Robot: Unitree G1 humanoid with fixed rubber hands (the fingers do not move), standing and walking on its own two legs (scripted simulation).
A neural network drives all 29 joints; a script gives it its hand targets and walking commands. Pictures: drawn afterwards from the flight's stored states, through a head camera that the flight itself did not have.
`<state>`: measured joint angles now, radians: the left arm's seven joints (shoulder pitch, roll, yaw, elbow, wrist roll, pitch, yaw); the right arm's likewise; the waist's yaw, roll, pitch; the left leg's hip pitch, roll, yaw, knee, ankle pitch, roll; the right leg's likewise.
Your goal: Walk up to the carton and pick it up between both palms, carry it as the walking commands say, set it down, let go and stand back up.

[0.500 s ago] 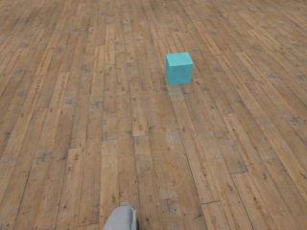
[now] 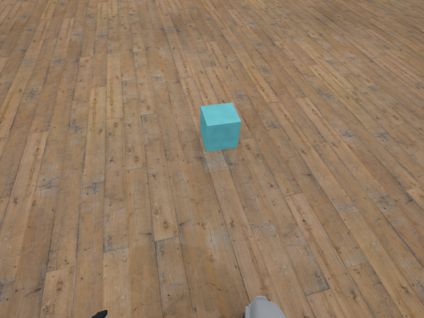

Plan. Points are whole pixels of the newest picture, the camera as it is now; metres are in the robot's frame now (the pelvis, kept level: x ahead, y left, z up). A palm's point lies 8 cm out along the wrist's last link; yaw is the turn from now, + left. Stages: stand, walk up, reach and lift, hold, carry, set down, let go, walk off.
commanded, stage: walk up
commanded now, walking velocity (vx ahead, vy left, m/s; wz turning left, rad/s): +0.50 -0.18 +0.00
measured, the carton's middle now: (219, 127) +1.32 -0.13 -0.67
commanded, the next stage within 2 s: none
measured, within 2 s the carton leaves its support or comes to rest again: neither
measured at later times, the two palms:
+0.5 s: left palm (128, 311) +0.18 +0.16 -0.13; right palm (310, 216) +0.38 -0.29 -0.15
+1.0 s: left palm (145, 138) +0.68 +0.19 -0.14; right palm (301, 190) +0.46 -0.27 -0.13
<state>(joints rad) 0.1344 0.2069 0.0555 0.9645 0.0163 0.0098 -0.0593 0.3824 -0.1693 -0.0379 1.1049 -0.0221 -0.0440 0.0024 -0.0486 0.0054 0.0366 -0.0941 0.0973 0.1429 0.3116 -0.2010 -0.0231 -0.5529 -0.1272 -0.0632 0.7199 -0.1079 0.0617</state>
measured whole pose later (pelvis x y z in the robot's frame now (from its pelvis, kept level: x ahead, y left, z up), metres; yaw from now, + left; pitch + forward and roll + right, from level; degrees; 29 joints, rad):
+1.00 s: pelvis +0.55 -0.04 -0.01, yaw +0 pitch +0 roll -1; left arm 0.09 0.24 0.06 0.95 0.02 0.00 -0.06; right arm 0.44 -0.17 -0.04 1.11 -0.03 -0.06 0.00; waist -0.07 -0.03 0.06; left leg -0.02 0.10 0.14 0.31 -0.28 -0.05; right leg -0.57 -0.14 -0.06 0.68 -0.06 0.04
